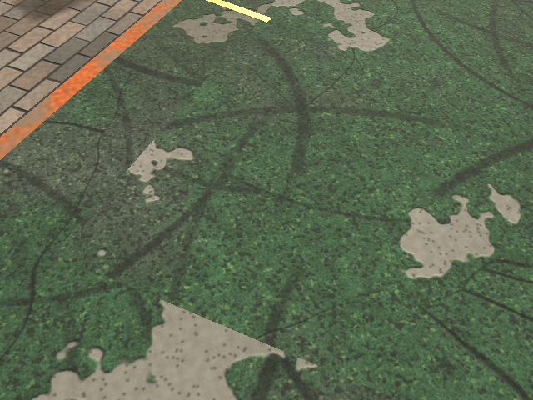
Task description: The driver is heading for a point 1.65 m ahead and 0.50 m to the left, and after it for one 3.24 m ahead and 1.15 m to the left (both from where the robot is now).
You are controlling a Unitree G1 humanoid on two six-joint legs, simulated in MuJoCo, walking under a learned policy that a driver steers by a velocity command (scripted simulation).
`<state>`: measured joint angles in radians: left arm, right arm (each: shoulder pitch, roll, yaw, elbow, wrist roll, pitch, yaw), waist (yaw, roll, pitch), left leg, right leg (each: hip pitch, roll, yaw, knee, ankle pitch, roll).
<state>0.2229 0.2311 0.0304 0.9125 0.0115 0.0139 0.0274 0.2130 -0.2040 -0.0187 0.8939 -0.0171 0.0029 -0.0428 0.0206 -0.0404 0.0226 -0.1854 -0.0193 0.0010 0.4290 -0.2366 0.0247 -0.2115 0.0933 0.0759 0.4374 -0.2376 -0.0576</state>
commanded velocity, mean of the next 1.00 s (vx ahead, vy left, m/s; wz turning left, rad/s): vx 0.02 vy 0.00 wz -0.02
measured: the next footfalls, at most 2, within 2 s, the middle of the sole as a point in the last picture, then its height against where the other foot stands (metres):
right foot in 1.24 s outside the picture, level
left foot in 1.72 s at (253, 399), level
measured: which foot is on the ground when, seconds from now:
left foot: down 0.00-1.00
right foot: down 0.00-0.94, up 0.96-1.00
